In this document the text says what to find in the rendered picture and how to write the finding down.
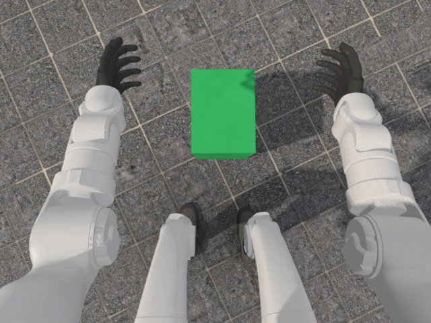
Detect robot right upper arm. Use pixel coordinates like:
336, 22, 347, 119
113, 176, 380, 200
343, 214, 431, 323

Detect carton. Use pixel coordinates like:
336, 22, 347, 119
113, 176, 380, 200
191, 69, 256, 159

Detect left robot forearm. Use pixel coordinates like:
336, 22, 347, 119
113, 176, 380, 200
29, 85, 126, 264

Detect robot right hand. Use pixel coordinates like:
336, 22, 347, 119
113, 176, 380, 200
312, 42, 364, 107

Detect robot right foot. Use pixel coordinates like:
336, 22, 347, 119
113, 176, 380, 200
236, 207, 255, 264

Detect robot left hand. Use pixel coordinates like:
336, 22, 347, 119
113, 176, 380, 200
96, 37, 141, 95

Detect robot left upper arm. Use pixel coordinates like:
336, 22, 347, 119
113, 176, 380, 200
0, 205, 120, 323

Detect right robot forearm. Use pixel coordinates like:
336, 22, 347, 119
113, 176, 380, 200
331, 93, 431, 229

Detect left robot thigh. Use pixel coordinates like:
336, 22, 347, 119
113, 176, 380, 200
134, 221, 195, 323

